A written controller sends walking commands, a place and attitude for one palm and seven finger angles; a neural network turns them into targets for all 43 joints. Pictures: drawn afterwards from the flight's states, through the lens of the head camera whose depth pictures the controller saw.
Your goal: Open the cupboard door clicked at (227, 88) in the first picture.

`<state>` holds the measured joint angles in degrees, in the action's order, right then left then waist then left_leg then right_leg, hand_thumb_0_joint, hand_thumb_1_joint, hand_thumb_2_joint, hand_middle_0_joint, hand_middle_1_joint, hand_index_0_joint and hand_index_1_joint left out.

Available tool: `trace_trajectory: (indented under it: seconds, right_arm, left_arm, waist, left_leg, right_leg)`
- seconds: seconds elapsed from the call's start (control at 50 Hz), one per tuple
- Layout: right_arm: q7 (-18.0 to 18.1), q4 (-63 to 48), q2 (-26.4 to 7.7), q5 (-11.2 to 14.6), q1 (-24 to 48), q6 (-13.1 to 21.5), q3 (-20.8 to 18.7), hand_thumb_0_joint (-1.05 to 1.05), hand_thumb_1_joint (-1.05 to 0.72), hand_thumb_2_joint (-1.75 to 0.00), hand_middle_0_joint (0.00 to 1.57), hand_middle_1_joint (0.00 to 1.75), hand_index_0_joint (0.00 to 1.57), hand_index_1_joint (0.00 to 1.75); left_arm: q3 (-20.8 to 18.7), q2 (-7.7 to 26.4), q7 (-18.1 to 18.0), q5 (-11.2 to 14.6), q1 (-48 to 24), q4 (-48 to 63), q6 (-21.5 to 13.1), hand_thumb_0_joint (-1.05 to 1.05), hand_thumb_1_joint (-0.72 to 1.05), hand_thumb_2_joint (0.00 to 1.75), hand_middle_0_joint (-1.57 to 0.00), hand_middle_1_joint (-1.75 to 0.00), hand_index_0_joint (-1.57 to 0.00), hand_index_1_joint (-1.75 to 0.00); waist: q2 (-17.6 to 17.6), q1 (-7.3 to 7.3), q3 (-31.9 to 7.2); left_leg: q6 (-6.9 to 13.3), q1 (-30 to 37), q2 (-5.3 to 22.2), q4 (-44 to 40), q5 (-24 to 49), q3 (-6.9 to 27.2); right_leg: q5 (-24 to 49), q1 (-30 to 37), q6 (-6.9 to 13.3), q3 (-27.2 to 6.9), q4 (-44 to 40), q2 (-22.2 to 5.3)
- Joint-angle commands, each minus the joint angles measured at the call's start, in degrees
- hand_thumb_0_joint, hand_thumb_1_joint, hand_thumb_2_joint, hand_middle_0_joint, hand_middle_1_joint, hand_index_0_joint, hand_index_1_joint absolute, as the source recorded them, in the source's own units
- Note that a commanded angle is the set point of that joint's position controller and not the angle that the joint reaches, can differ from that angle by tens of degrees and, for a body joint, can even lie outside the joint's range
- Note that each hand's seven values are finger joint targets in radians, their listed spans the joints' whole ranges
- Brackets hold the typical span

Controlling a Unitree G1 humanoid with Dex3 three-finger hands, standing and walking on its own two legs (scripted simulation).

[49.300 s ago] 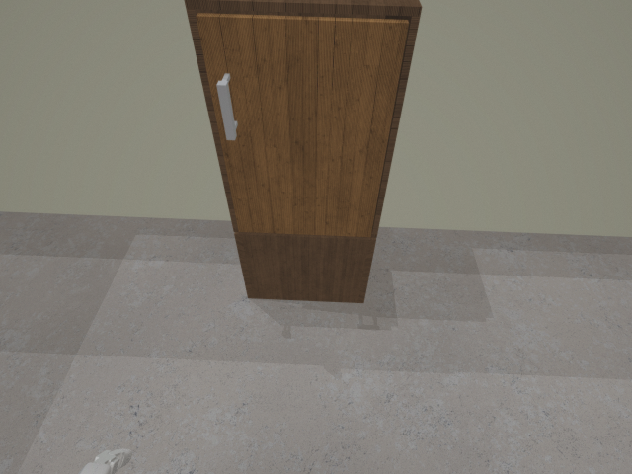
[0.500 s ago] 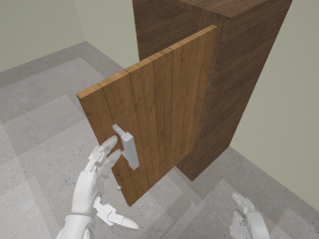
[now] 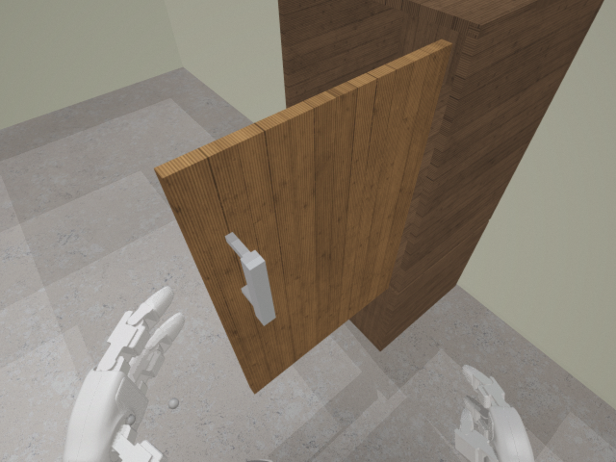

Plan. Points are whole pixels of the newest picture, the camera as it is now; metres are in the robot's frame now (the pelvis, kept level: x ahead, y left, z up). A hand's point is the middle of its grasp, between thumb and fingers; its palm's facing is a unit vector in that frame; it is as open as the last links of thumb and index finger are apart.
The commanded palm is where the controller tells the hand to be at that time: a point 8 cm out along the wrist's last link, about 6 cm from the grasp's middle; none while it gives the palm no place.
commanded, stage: draw the hand back to the body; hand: left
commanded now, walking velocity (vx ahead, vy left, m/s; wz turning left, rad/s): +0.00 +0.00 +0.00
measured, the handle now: (250, 280) +0.31 +0.10 +0.10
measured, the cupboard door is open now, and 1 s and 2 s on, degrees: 90 90 90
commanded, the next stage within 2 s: step back with the hand held close in 1.62 s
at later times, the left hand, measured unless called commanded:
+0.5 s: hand (132, 384) +0.17 +0.18 +0.13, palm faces +0.00 -1.00 -0.09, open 16.3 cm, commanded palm +0.13 +0.24 +0.14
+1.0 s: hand (47, 324) +0.20 +0.25 +0.18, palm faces +0.34 -0.85 -0.40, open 12.0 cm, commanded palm +0.15 +0.30 +0.19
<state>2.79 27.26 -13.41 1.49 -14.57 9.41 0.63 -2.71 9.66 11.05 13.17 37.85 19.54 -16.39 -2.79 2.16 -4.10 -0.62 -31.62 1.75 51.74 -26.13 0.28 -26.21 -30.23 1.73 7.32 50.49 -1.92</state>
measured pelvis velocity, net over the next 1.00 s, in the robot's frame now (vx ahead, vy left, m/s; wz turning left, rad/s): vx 0.01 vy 0.02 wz -0.03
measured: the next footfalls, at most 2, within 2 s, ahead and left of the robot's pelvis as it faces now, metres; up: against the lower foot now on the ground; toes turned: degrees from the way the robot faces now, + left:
none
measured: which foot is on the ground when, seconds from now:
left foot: down 0.00-1.00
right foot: down 0.00-1.00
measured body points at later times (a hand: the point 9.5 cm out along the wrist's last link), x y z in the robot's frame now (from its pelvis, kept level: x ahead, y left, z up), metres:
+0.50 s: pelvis -0.01 +0.02 +0.01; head -0.02 +0.00 +0.46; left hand +0.16 +0.23 +0.13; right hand +0.18 -0.20 -0.05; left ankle +0.00 +0.13 -0.69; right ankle +0.00 -0.10 -0.69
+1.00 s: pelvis +0.01 +0.02 +0.04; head +0.00 +0.01 +0.49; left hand +0.18 +0.30 +0.20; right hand +0.20 -0.19 -0.04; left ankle +0.00 +0.13 -0.69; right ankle +0.00 -0.10 -0.69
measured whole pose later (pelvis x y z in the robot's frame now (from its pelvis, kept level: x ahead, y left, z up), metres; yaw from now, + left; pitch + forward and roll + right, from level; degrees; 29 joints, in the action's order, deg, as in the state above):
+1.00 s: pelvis +0.01 +0.02 +0.04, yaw -2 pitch -4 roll -1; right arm 5.1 35.7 -12.3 -0.4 -12.0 9.5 3.0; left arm -12.5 18.1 -7.1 1.7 30.9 25.2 -3.6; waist -3.4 3.9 1.6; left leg 1.2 -7.2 0.2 27.9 -16.7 -2.4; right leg -15.6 -6.5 -0.4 5.1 26.2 -2.0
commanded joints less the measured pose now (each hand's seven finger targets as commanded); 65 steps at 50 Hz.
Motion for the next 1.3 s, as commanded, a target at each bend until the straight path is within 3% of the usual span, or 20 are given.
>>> trace_trajectory:
  seconds: [0.0,0.08,0.16,0.2,0.28,0.38,0.52,0.54,0.56,0.58,0.6,0.66,0.68,0.78,0.86,0.92,1.0,1.12,1.18,1.28]
  right_arm:
    - [0.72,-9.74,-5.50,-0.09,3.64,4.71,-2.00,0.00,-0.90,-0.90,0.20,0.30,0.20,0.30]
    - [1.04,-10.33,-5.26,0.03,4.07,4.49,-2.01,0.00,-0.90,-0.90,0.20,0.30,0.20,0.30]
    - [1.37,-10.91,-4.34,0.49,4.84,4.11,-1.34,0.00,-0.90,-0.90,0.20,0.30,0.20,0.30]
    - [1.49,-10.75,-4.42,0.61,5.38,4.12,-1.00,0.00,-0.90,-0.90,0.20,0.30,0.20,0.30]
    - [1.54,-10.07,-4.92,0.77,5.98,4.98,-0.49,0.00,-0.90,-0.90,0.20,0.30,0.20,0.30]
    - [2.04,-9.10,-5.48,0.83,5.95,5.90,-0.07,0.00,-0.90,-0.90,0.20,0.30,0.20,0.30]
    - [2.39,-7.59,-5.60,1.13,6.44,7.62,0.31,0.00,-0.90,-0.90,0.20,0.30,0.20,0.30]
    - [3.74,-7.10,-5.06,-0.06,6.65,6.72,0.17,0.00,-0.90,-0.90,0.20,0.30,0.20,0.30]
    - [4.20,-6.79,-3.98,-0.64,6.58,6.33,0.47,0.00,-0.90,-0.90,0.20,0.30,0.20,0.30]
    - [4.09,-6.61,-4.33,-0.61,6.80,6.23,0.34,0.00,-0.90,-0.90,0.20,0.30,0.20,0.30]
    - [3.99,-5.93,-3.98,-0.76,6.95,5.71,0.65,0.00,-0.90,-0.90,0.20,0.30,0.20,0.30]
    - [3.84,-4.61,-4.46,-1.06,7.43,4.79,0.60,0.00,-0.90,-0.90,0.20,0.30,0.20,0.30]
    - [3.88,-4.14,-4.66,-1.20,7.97,4.77,0.58,0.00,-0.90,-0.90,0.20,0.30,0.20,0.30]
    - [3.82,-2.70,-5.07,-1.85,8.94,4.69,0.31,0.00,-0.90,-0.90,0.20,0.30,0.20,0.30]
    - [3.35,-1.68,-4.82,-2.05,9.47,4.18,0.17,0.00,-0.90,-0.90,0.20,0.30,0.20,0.30]
    - [3.09,-0.98,-4.95,-2.10,9.78,3.21,-0.13,0.00,-0.90,-0.90,0.20,0.30,0.20,0.30]
    - [2.52,-0.42,-5.08,-2.05,10.23,2.02,-0.39,0.00,-0.90,-0.90,0.20,0.30,0.20,0.30]
    - [2.29,-0.10,-5.09,-2.25,10.59,0.79,-0.87,0.00,-0.90,-0.90,0.20,0.30,0.20,0.30]
    - [2.37,0.39,-5.17,-2.23,11.07,0.41,-1.01,0.00,-0.90,-0.90,0.20,0.30,0.20,0.30]
    - [2.05,0.64,-5.28,-2.15,11.15,-0.48,-1.30,0.00,-0.90,-0.90,0.20,0.30,0.20,0.30]
  left_arm:
    - [0.70,3.00,1.27,0.50,-4.22,14.04,-4.63,0.00,-0.50,0.30,-0.15,-0.30,-0.15,-0.30]
    - [-2.80,6.36,-1.22,-0.92,-4.44,15.02,-2.18,0.00,-0.50,0.30,-0.15,-0.30,-0.15,-0.30]
    - [-4.52,6.32,-3.62,-0.77,-4.40,16.82,1.18,0.00,-0.50,0.30,-0.15,-0.30,-0.15,-0.30]
    - [-4.41,5.81,-3.75,-0.14,-4.62,16.45,2.70,0.00,-0.50,0.30,-0.15,-0.30,-0.15,-0.30]
    - [-3.98,5.67,-2.33,0.85,-5.16,17.02,4.90,0.00,-0.50,0.30,-0.15,-0.30,-0.15,-0.30]
    - [-6.96,9.01,-1.55,0.85,-8.30,18.52,7.10,0.00,-0.50,0.30,-0.15,-0.30,-0.15,-0.30]
    - [-10.61,10.15,-0.82,2.98,-10.64,19.54,8.54,0.00,-0.32,0.37,-0.16,-0.30,-0.16,-0.30]
    - [-13.28,19.70,-8.98,-6.29,-11.73,22.48,8.46,0.00,-0.29,0.39,-0.16,-0.30,-0.16,-0.30]
    - [-11.28,14.42,-12.28,-7.11,-7.45,20.21,9.53,0.00,-0.26,0.40,-0.16,-0.30,-0.16,-0.30]
    - [-10.75,13.76,-13.75,-7.71,-7.12,19.98,10.21,0.00,-0.22,0.42,-0.16,-0.30,-0.16,-0.30]
    - [-9.11,11.86,-14.73,-8.68,-6.58,19.29,10.46,0.00,-0.18,0.43,-0.16,-0.30,-0.16,-0.30]
    - [-10.03,13.28,-17.04,-10.31,-8.45,19.57,10.02,0.00,-0.08,0.48,-0.16,-0.30,-0.16,-0.30]
    - [-10.13,13.64,-17.58,-10.72,-8.90,18.65,9.95,0.00,-0.05,0.50,-0.17,-0.30,-0.17,-0.30]
    - [-13.15,16.31,-19.29,-11.74,-10.44,19.41,8.93,0.00,0.13,0.57,-0.17,-0.30,-0.17,-0.30]
    - [-14.48,16.17,-19.52,-11.79,-10.10,19.37,8.67,0.00,0.27,0.63,-0.18,-0.30,-0.18,-0.30]
    - [-16.31,16.76,-19.49,-11.61,-10.63,17.52,8.89,0.00,0.37,0.68,-0.18,-0.30,-0.18,-0.30]
    - [-17.14,16.29,-19.11,-11.41,-11.85,16.43,9.00,0.00,0.51,0.74,-0.19,-0.30,-0.19,-0.30]
    - [-21.41,19.22,-19.31,-11.07,-14.12,16.75,8.85,0.00,0.73,0.82,-0.19,-0.30,-0.19,-0.30]
    - [-23.29,20.53,-19.43,-10.87,-16.06,16.43,8.84,0.00,0.83,0.87,-0.20,-0.30,-0.20,-0.30]
    - [-21.52,17.77,-18.75,-10.41,-15.70,12.85,9.29,0.00,0.90,0.90,-0.20,-0.30,-0.20,-0.30]
  waist:
    - [2.00,-1.75,-6.46]
    - [2.18,-0.13,-7.57]
    - [0.68,0.84,-7.59]
    - [2.62,0.54,-6.33]
    - [2.18,0.21,-3.70]
    - [0.89,0.30,-1.51]
    - [-0.15,0.77,-2.54]
    - [0.27,2.41,-1.85]
    - [1.13,1.40,0.96]
    - [2.88,1.35,1.36]
    - [0.88,1.06,2.97]
    - [-1.81,0.82,2.73]
    - [-1.17,0.94,3.72]
    - [0.18,1.52,1.14]
    - [-0.94,1.82,0.84]
    - [0.81,1.97,1.88]
    - [-0.76,1.94,2.73]
    - [-0.20,2.46,0.61]
    - [-2.08,2.59,0.93]
    - [-0.68,2.20,2.96]
  left_leg:
    - [1.63,1.48,-2.66,-5.35,13.60,1.29]
    - [1.57,1.76,-2.47,-6.91,11.82,1.58]
    - [1.35,3.37,-2.21,-9.06,11.41,1.47]
    - [1.44,3.24,-2.06,-9.65,10.74,1.56]
    - [1.45,4.07,-1.80,-11.29,10.20,1.86]
    - [1.49,5.41,-1.70,-13.01,8.05,2.21]
    - [1.19,8.83,-1.79,-15.36,9.54,2.38]
    - [1.52,9.69,-1.28,-17.70,9.35,1.41]
    - [1.45,10.60,-1.59,-18.12,9.19,0.75]
    - [1.40,11.02,-1.52,-18.36,8.90,1.01]
    - [1.56,12.02,-1.27,-18.85,9.91,0.56]
    - [1.47,15.51,-1.02,-21.85,11.21,0.68]
    - [1.53,15.92,-0.97,-22.52,11.57,0.66]
    - [1.60,19.99,-0.64,-26.76,15.74,0.91]
    - [1.41,22.66,-0.43,-28.61,20.99,0.48]
    - [1.42,23.58,-0.22,-29.49,24.01,0.17]
    - [1.11,24.93,0.03,-30.53,27.26,0.11]
    - [1.11,26.91,0.05,-30.84,31.19,-0.28]
    - [1.11,27.29,-0.17,-30.80,31.28,-0.60]
    - [1.36,27.59,-0.04,-31.36,30.56,-0.94]
  right_leg:
    - [16.03,3.53,-0.90,-5.14,-7.56,1.67]
    - [12.41,4.52,-0.51,-4.49,-7.62,1.87]
    - [12.02,5.95,-0.51,-3.61,-8.43,1.92]
    - [11.26,6.36,-0.74,-3.76,-9.71,2.02]
    - [10.66,6.96,-0.73,-3.36,-11.25,2.16]
    - [7.05,6.87,-0.66,-3.38,-13.49,2.20]
    - [9.02,9.68,-0.82,-2.76,-15.44,2.36]
    - [8.71,12.89,-0.10,-5.89,-19.34,1.14]
    - [7.73,12.15,-0.31,-5.72,-21.41,0.69]
    - [6.60,12.19,-0.33,-5.68,-22.45,0.68]
    - [7.59,12.52,-0.44,-5.37,-22.80,0.51]
    - [9.21,14.87,-0.48,-4.60,-24.14,0.65]
    - [9.38,15.52,-0.38,-4.66,-25.17,0.76]
    - [13.58,21.04,-0.32,-4.02,-26.37,0.78]
    - [18.44,23.62,-0.40,-4.05,-27.12,0.81]
    - [21.26,25.11,-0.45,-4.11,-28.16,1.00]
    - [23.13,26.17,-0.49,-4.23,-28.90,1.16]
    - [26.62,28.40,-0.56,-4.46,-29.43,1.21]
    - [27.26,28.68,-0.36,-4.76,-30.18,1.11]
    - [26.97,27.78,-0.60,-4.58,-31.20,1.14]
